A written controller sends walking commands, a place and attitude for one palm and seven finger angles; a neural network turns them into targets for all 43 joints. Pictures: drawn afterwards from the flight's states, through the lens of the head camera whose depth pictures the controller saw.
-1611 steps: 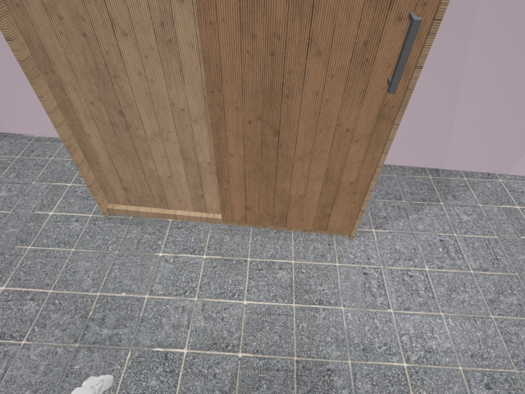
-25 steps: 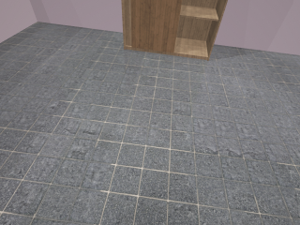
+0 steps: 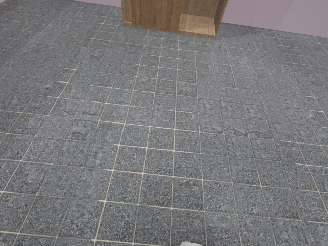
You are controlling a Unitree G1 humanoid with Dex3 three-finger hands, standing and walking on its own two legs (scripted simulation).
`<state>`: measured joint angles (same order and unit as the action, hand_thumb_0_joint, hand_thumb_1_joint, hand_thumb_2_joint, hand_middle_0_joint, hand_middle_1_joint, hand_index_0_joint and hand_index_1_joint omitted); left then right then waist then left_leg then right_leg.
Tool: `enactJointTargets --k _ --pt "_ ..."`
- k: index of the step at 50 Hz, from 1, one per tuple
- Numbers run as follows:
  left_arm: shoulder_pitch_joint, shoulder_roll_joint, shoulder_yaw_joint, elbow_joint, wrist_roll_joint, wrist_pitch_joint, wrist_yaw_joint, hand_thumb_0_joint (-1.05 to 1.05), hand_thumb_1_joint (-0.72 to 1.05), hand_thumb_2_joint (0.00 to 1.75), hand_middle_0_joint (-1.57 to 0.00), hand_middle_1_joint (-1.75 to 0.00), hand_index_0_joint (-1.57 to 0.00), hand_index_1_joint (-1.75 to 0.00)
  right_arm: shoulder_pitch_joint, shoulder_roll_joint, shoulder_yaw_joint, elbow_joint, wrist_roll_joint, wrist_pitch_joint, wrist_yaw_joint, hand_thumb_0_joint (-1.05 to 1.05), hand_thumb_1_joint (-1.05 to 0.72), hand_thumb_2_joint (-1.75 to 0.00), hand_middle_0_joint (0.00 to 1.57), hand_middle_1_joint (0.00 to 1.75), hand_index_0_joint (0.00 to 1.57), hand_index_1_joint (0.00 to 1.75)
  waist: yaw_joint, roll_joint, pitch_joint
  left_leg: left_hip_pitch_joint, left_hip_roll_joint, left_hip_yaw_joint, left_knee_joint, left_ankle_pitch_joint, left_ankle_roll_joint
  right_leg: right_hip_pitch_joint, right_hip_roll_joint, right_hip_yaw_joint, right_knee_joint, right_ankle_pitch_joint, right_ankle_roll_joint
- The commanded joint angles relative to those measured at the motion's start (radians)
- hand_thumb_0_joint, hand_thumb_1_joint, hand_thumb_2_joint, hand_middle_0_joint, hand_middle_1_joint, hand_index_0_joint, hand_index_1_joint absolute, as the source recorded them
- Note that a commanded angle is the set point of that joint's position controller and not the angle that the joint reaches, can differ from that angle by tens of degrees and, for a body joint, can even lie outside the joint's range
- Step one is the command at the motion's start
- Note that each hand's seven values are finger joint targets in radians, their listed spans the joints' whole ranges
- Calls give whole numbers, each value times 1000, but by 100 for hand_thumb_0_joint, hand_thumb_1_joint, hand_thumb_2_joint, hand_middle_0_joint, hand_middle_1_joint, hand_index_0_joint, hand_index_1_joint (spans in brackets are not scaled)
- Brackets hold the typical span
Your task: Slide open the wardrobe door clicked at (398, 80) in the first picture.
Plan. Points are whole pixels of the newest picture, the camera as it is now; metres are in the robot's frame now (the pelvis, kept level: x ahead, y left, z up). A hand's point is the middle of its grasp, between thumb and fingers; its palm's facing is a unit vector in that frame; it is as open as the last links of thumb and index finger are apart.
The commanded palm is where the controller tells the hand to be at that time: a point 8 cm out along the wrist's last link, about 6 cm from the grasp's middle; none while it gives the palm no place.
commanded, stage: relax the arm and regain balance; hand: right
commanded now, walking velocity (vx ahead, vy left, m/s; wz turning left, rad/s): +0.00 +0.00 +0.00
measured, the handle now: out of the picture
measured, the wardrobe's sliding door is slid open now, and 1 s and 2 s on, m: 0.48 0.48 0.48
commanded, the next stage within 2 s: step back with the hand held close in 0.44 s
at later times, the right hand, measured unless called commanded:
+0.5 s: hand out of the picture -0.07 -0.21 -0.16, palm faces -0.01 +0.97 -0.23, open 16.3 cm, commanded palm none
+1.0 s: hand out of the picture +0.20 -0.27 +0.18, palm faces +0.28 +0.83 -0.49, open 7.5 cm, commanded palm +0.11 -0.31 +0.18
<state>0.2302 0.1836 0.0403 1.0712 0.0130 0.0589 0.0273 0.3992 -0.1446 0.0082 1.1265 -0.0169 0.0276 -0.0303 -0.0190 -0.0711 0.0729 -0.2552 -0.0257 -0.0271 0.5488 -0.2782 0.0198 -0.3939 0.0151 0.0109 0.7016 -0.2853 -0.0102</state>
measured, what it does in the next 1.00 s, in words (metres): steps on the spot: right foot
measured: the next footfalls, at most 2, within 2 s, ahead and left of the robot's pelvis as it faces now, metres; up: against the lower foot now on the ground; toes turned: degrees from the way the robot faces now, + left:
right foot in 0.10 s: +0.01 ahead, -0.13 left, +0.00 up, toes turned +0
left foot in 1.28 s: -0.07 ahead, +0.10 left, +0.00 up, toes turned -2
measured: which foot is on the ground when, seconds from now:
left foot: down 0.00-1.00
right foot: up 0.00-0.08, down 0.10-1.00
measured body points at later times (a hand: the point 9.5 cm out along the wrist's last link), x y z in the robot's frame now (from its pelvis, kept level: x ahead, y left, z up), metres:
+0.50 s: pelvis -0.04 -0.02 +0.01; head +0.00 -0.02 +0.45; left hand -0.05 +0.19 -0.16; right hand -0.07 -0.26 -0.15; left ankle +0.02 +0.11 -0.73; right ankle -0.03 -0.13 -0.73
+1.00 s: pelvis -0.03 -0.03 +0.00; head -0.05 -0.02 +0.45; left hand +0.21 +0.21 -0.01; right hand +0.18 -0.32 +0.20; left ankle +0.02 +0.11 -0.73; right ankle -0.03 -0.13 -0.73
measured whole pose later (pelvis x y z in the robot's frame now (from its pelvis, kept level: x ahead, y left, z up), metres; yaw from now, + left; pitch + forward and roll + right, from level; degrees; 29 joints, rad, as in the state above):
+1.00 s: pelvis -0.03 -0.03 +0.00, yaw +1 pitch +0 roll +0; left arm -0.02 0.17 0.06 0.54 -0.09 -0.11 0.01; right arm 0.44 -0.49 -0.40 -0.32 0.09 -0.24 -0.04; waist 0.06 -0.02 -0.06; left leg -0.35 0.00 -0.07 0.55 -0.21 -0.04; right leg -0.27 0.03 -0.01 0.57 -0.31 -0.03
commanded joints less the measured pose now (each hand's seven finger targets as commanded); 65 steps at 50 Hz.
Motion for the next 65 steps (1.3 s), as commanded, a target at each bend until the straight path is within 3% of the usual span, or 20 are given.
enactJointTargets --k 1,4,6,10,17,28,29,30,31,32,34,37,41,46,48,51,55,58,61,65 --pt "122 53 5 -13 -8 -25 -12 0 90 90 -20 -30 -20 -30 -147 -162 -30 -104 -8 -36 -8 0 50 -30 15 30 15 30 71 314 13 -218 219 -255 -361 -242 90 149 -40 6 74 -40 -9" --pt "135 21 -16 10 -3 -54 -5 0 90 90 -20 -30 -20 -30 -74 -159 -36 -82 -9 -28 -5 0 50 -30 15 30 15 30 41 100 6 -157 149 -167 -176 -141 31 275 -38 4 -328 33 -6" --pt "92 54 -22 -4 11 -80 9 0 90 90 -20 -30 -20 -30 0 -111 -29 -65 3 -28 0 0 50 -30 15 30 15 30 -8 -118 -7 -86 73 -87 -83 -14 -20 190 -189 182 -415 126 -62" --pt "59 59 -34 -1 -4 -79 15 0 90 90 -20 -30 -20 -30 -48 -165 -9 -34 16 -35 9 0 50 -30 15 30 15 30 -7 -16 -31 66 104 -103 -141 121 -27 122 -128 82 -378 112 -34" --pt "83 79 -27 6 3 -69 10 0 90 90 -20 -30 -20 -30 -46 -141 -12 -24 2 -24 15 0 50 -30 15 30 15 30 -5 31 65 12 81 -80 -157 -23 -37 42 -131 125 -463 -179 -45" --pt "124 54 -25 22 1 -71 1 0 90 90 -20 -30 -20 -30 -64 -149 -13 -35 5 -42 7 0 50 -30 15 30 15 30 17 133 -16 -27 119 -127 -192 -49 -24 127 -96 67 -358 -22 -35" --pt "-234 287 40 -566 -72 -238 79 0 90 90 -20 -30 -20 -30 -802 -960 -529 -2410 183 -286 -147 0 -90 -90 20 30 20 30 -84 -89 -175 -108 52 -13 -54 76 -255 185 -113 108 -292 -31 -22" --pt "-53 75 -39 -255 -10 -338 148 0 90 90 -20 -30 -20 -30 -713 -951 -430 -2212 -8 -259 -175 0 -90 -90 20 30 20 30 -76 -55 -292 -4 75 40 15 88 -175 95 -196 144 -325 52 -17" --pt "-72 65 -20 -211 1 -374 174 0 90 90 -20 -30 -20 -30 -604 -775 -369 -2040 -13 -186 -187 0 -90 -90 20 30 20 30 -81 -12 -236 -2 33 43 -11 76 -167 104 -198 151 -372 61 -1" --pt "-146 96 -2 -291 -51 -390 171 0 90 90 -20 -30 -20 -30 -376 -654 -322 -2029 29 -49 -205 0 -90 -90 20 30 20 30 -81 -102 -142 8 -18 77 -22 29 -166 77 -163 152 -427 100 14" --pt "-146 149 -18 -378 -83 -413 159 0 90 90 -20 -30 -20 -30 -366 -658 -316 -2197 63 11 -207 0 -90 -90 20 30 20 30 -73 -38 -224 84 49 8 -68 -1 -135 111 -86 99 -316 42 18" --pt "-159 89 -59 -442 -94 -442 72 0 90 90 -20 -30 -20 -30 -501 -539 -336 -2220 78 -97 -200 0 -90 -90 20 30 20 30 6 -37 -283 81 170 -143 -184 -2 -6 209 6 51 -142 63 1" --pt "-156 87 61 -454 -68 -266 -25 0 90 90 -20 -30 -20 -30 388 -382 -568 -1479 63 -213 -123 0 -90 -90 20 30 20 30 -2 205 -265 154 259 -151 -110 402 33 0 -60 16 -35 220 50" --pt "-164 73 50 -531 -123 -159 -31 0 90 90 -20 -30 -20 -30 200 -341 -511 -1343 130 -268 -31 0 -90 -90 20 30 20 30 28 507 -58 -52 147 -40 -124 322 -19 12 -50 67 -165 110 17" --pt "-184 97 57 -595 -108 -145 -15 0 90 90 -20 -30 -20 -30 193 -381 -534 -1443 130 -275 -24 0 -90 -90 20 30 20 30 20 457 -68 -34 94 -49 -91 288 -40 36 -71 69 -242 209 2" --pt "-242 111 21 -703 -56 -145 7 0 90 90 -20 -30 -20 -30 94 -474 -576 -1833 113 -326 -23 0 -90 -90 20 30 20 30 -15 74 -153 113 47 -62 23 335 -63 -13 -130 101 -320 367 -42" --pt "-201 134 -25 -744 -28 -248 26 0 90 90 -20 -30 -20 -30 -185 -478 -462 -2398 77 -330 -80 0 -90 -90 20 30 20 30 -46 -427 -279 214 12 -14 135 214 -92 -29 -166 87 -330 236 -85" --pt "-116 143 -5 -672 -32 -316 4 0 90 90 -20 -30 -20 -30 -146 -429 -433 -2316 50 -297 -129 0 -90 -90 20 30 20 30 -34 -371 -280 147 -4 14 179 43 -77 62 -201 116 -293 346 -78" --pt "-87 132 5 -614 -22 -334 -13 0 90 90 -20 -30 -20 -30 -81 -409 -489 -2116 52 -335 -122 0 -90 -90 20 30 20 30 -21 -188 -234 76 -18 25 150 -64 -63 116 -227 174 -257 422 -80" --pt "-70 128 25 -565 -6 -294 -34 0 90 90 -20 -30 -20 -30 79 -314 -490 -1783 72 -338 -74 0 -90 -90 20 30 20 30 -11 -62 -190 72 -27 39 -91 51 -57 205 -239 209 -207 583 -61"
